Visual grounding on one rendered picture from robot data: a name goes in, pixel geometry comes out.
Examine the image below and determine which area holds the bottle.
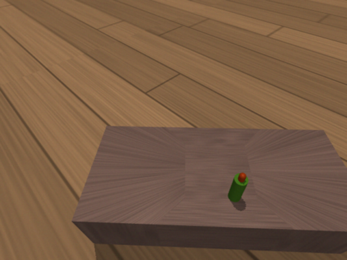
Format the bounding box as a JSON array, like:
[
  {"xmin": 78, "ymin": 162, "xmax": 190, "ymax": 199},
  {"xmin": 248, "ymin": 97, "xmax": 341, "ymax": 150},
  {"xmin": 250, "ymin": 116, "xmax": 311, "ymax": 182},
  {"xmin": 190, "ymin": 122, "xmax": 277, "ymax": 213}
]
[{"xmin": 228, "ymin": 173, "xmax": 248, "ymax": 202}]

